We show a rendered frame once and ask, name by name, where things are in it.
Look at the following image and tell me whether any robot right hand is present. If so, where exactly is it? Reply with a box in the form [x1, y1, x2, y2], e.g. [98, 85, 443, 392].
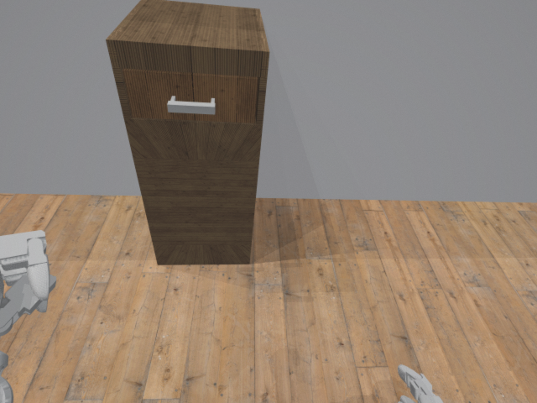
[398, 364, 444, 403]

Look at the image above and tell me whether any drawer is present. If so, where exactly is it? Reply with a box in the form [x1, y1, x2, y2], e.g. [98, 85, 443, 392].
[123, 68, 258, 123]

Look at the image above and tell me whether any robot left hand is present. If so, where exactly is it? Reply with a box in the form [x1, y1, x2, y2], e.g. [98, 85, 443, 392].
[0, 230, 56, 337]

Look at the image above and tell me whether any handle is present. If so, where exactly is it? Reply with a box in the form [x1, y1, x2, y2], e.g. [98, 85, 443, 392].
[167, 96, 216, 115]

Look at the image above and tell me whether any cabinet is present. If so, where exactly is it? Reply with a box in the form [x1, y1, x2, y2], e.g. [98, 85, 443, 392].
[106, 0, 269, 265]

